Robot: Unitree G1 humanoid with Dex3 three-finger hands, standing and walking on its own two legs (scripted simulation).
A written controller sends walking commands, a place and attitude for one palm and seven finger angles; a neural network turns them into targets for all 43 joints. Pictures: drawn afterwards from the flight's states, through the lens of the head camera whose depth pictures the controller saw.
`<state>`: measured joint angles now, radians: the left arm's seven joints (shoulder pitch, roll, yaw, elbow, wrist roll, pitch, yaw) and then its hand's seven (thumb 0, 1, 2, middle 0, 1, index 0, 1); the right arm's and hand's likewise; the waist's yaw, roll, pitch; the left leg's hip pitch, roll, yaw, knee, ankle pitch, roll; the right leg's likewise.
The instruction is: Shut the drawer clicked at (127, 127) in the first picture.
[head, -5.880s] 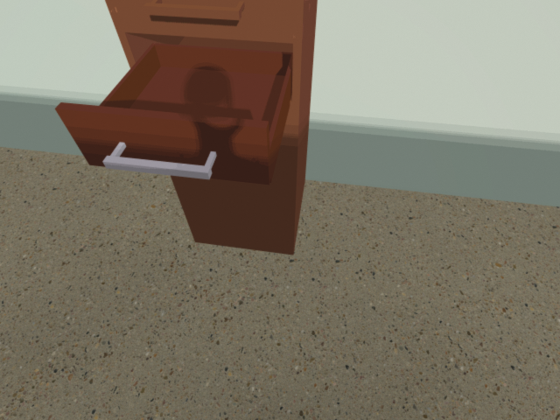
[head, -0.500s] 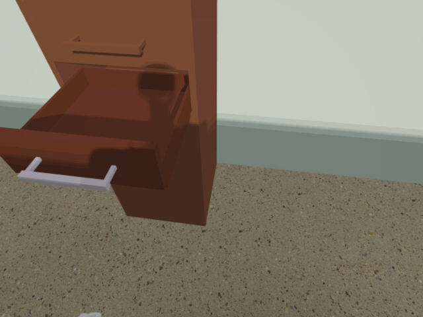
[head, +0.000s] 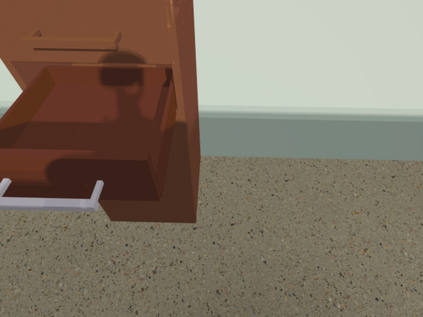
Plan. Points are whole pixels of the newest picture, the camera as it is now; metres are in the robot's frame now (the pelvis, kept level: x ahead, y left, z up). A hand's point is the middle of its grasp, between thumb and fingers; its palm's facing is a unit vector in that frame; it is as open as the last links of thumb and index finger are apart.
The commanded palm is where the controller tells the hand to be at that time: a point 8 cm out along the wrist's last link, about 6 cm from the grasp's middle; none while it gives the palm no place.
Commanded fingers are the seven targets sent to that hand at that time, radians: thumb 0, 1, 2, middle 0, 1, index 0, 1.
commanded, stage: shuffle to correct the standing spot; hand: left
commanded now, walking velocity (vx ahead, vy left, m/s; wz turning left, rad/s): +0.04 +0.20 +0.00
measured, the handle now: (47, 194) +0.30 +0.33 +0.06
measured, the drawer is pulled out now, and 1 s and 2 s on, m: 0.30 0.30 0.30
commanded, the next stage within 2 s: come to a stop and stand still in 0.24 s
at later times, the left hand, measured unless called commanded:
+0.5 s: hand out of the picture +0.07 +0.32 -0.17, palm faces +0.08 -0.95 -0.31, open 7.4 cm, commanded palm none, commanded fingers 0.00 0.90 0.90 -0.20 -0.30 -0.20 -0.30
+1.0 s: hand out of the picture +0.06 +0.28 -0.16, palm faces +0.03 -0.98 -0.20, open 7.3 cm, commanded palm none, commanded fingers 0.00 0.90 0.90 -0.20 -0.30 -0.20 -0.30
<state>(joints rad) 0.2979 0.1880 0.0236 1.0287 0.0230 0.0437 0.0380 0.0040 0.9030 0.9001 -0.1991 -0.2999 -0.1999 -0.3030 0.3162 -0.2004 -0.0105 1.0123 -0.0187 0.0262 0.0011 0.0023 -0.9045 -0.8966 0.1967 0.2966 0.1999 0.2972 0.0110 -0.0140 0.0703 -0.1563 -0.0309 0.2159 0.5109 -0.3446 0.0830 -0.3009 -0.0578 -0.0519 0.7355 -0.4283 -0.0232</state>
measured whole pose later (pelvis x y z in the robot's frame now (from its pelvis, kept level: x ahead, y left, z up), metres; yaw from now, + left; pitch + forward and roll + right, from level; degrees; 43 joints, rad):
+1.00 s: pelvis +0.05 +0.11 +0.01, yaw +0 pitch -1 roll +0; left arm 0.27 0.15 0.01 1.10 0.01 0.00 0.03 0.00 0.92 0.90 -0.20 -0.30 -0.20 -0.30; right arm 0.27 -0.14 0.00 1.15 -0.01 0.00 -0.02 0.00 -0.91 -0.90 0.20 0.30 0.20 0.30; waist -0.01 0.00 0.04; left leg -0.17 0.05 0.10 0.39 -0.20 -0.01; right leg -0.14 0.00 -0.05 0.40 -0.24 -0.02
